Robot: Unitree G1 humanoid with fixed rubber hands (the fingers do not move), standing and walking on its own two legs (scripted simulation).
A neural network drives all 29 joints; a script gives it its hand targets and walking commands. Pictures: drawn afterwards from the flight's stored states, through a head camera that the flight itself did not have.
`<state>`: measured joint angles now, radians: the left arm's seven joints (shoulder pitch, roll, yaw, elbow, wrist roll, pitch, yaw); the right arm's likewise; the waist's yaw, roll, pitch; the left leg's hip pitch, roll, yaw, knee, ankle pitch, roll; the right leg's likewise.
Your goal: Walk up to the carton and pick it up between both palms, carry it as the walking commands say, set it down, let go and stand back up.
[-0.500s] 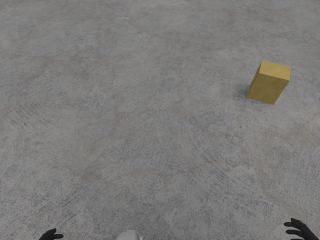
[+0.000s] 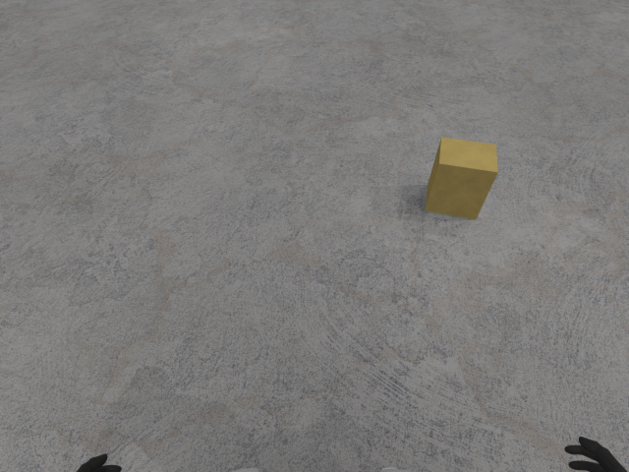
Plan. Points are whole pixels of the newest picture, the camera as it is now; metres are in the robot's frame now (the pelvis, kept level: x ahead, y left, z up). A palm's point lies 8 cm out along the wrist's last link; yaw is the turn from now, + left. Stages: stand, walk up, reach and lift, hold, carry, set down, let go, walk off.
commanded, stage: walk up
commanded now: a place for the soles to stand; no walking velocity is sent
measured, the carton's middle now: (458, 179) +1.29 -0.54 -0.62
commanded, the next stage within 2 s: none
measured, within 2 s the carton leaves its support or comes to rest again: neither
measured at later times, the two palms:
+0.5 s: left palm (163, 366) +0.28 +0.26 -0.09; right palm out of the picture +0.21 -0.41 -0.07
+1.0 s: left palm (230, 277) +0.43 +0.18 -0.09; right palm out of the picture +0.29 -0.46 -0.05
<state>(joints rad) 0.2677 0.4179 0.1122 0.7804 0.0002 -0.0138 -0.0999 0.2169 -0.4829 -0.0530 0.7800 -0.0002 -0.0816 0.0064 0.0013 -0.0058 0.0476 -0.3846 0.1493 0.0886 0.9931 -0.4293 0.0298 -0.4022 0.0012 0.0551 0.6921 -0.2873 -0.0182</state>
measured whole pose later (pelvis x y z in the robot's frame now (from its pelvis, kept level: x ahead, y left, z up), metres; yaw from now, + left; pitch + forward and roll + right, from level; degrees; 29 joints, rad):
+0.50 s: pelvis +0.15 -0.06 -0.01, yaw -6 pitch +0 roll +1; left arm 0.25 0.44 0.11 0.78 0.00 -0.03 -0.10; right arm 0.27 -0.48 -0.07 0.78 0.00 -0.10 0.00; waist 0.00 -0.04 0.04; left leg -0.25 0.15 0.13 0.80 -0.44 0.00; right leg -0.46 -0.03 0.06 0.70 -0.26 -0.01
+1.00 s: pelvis +0.28 -0.11 +0.01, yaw -11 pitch +1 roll -1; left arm 0.25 0.42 0.10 0.78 0.00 -0.02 -0.10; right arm 0.31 -0.48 -0.07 0.78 0.00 -0.12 0.01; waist 0.00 -0.03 0.03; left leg -0.24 0.15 0.11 0.61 -0.38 -0.04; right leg -0.51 -0.03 0.07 0.81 -0.36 -0.01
